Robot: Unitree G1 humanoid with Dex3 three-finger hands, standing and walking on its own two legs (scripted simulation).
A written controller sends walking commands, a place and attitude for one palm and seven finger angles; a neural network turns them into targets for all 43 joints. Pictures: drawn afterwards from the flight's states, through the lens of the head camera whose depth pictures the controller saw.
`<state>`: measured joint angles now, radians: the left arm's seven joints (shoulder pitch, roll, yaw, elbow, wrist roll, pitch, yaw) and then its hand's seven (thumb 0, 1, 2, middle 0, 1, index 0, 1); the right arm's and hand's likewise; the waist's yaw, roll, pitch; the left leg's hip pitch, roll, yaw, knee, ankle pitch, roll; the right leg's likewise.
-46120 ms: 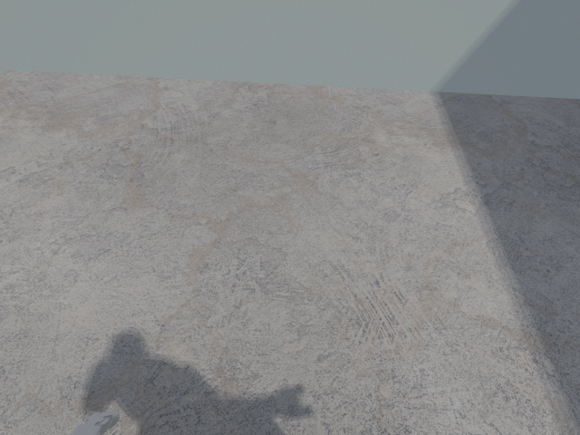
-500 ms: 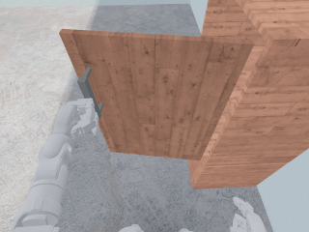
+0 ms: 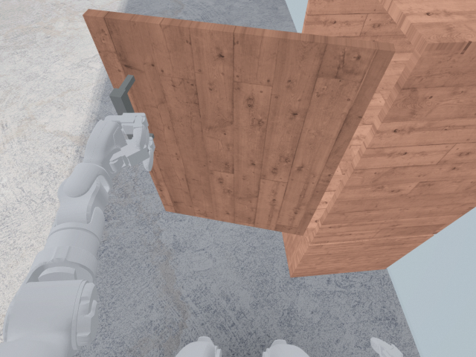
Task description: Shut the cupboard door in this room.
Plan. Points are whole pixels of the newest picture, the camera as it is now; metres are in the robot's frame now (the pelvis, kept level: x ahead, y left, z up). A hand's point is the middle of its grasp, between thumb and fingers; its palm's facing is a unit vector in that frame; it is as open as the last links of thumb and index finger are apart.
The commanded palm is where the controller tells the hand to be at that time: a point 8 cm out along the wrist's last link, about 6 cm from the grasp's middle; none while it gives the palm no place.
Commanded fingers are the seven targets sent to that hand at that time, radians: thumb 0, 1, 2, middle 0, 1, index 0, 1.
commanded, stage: push the door shut along its arc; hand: left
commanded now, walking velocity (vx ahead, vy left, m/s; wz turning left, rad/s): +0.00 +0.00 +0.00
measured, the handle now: (136, 120) +0.50 +0.19 +0.09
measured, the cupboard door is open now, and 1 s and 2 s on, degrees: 74 62 54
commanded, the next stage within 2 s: pull the fist back off the door in 1.22 s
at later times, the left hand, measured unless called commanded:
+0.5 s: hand (170, 125) +0.48 +0.13 +0.09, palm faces -0.33 -0.94 -0.02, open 3.1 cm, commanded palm +0.49 +0.17 +0.09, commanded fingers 0.00 0.90 0.90 -1.30 -1.50 -1.30 -1.50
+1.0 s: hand (193, 107) +0.53 +0.09 +0.10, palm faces -0.43 -0.90 -0.01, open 3.0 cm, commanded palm +0.54 +0.13 +0.09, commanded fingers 0.00 0.90 0.90 -1.30 -1.50 -1.30 -1.50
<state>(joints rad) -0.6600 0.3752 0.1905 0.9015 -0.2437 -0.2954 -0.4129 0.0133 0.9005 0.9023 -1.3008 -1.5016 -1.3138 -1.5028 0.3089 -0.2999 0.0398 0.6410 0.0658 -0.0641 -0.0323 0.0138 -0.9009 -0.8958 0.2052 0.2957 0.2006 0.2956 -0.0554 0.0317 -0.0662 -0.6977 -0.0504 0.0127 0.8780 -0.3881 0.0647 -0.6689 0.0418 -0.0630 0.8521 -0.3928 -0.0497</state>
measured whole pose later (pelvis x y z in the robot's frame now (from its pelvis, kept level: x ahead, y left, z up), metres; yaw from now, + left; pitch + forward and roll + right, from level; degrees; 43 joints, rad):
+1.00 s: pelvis +0.01 +0.00 -0.02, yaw -2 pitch +20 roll -2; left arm -1.11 0.49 0.20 1.24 -0.15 -0.25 -0.51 -0.01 0.89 0.92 -1.30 -1.50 -1.29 -1.50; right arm 0.37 -0.30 0.04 0.68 0.03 -0.05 -0.03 0.01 -0.90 -0.90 0.21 0.30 0.20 0.30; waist -0.18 0.05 -0.09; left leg -0.92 -0.03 0.02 1.01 -0.45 0.07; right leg -0.89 0.06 -0.06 0.96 -0.43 -0.05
